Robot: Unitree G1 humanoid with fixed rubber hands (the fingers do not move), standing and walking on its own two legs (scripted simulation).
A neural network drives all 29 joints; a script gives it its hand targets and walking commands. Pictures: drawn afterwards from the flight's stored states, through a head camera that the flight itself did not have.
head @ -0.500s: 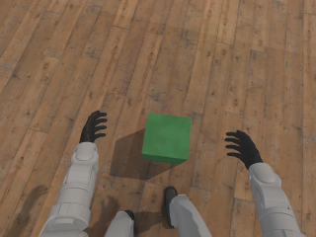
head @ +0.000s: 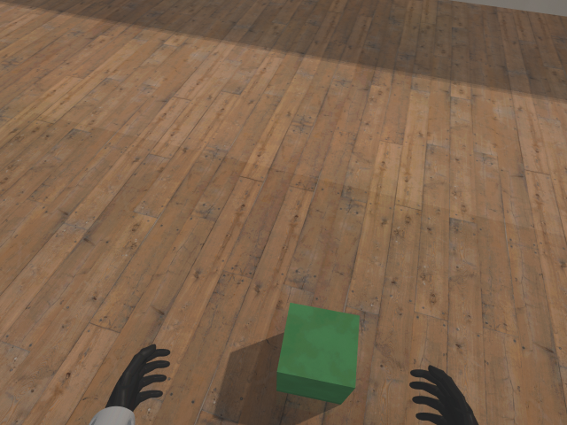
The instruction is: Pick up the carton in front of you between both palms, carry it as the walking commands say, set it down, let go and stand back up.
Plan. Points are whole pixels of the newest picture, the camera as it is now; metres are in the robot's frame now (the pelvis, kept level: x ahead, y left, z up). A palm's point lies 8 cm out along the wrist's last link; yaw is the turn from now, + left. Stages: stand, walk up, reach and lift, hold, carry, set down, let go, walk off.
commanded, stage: let go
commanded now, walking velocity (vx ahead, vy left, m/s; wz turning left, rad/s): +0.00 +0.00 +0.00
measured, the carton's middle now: (316, 354) +0.41 -0.11 -0.65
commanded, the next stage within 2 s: stand in 0.48 s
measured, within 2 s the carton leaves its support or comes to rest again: neither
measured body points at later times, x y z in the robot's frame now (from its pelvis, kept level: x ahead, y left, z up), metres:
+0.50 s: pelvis +0.01 +0.00 +0.00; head +0.01 +0.00 +0.45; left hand +0.18 +0.23 -0.08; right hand +0.17 -0.25 -0.07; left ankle -0.07 +0.12 -0.74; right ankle +0.04 -0.12 -0.74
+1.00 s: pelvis +0.02 -0.02 -0.01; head +0.04 -0.04 +0.44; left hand +0.14 +0.28 -0.10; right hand +0.17 -0.30 -0.12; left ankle -0.07 +0.12 -0.74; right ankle +0.04 -0.12 -0.74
